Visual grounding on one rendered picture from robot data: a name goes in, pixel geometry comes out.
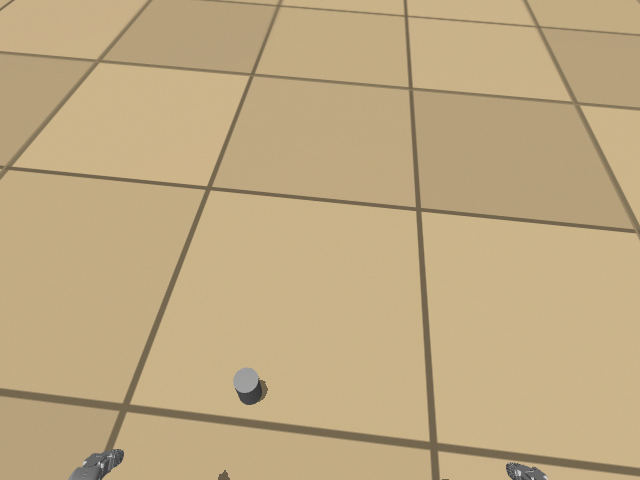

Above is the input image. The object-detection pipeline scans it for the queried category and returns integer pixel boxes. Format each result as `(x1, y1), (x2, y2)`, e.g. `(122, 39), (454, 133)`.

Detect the can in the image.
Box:
(233, 367), (262, 405)

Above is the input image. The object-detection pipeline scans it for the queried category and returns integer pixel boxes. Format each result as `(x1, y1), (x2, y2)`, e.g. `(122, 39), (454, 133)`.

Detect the right robot hand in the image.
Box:
(506, 463), (548, 480)

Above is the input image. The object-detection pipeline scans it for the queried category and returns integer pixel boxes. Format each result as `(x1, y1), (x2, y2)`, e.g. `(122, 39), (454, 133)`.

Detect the left robot hand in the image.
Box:
(68, 449), (124, 480)

